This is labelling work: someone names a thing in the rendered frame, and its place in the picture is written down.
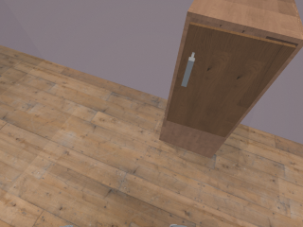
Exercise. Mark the handle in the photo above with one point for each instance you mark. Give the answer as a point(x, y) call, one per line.
point(187, 73)

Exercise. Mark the cupboard door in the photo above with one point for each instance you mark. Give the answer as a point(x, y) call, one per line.
point(229, 72)

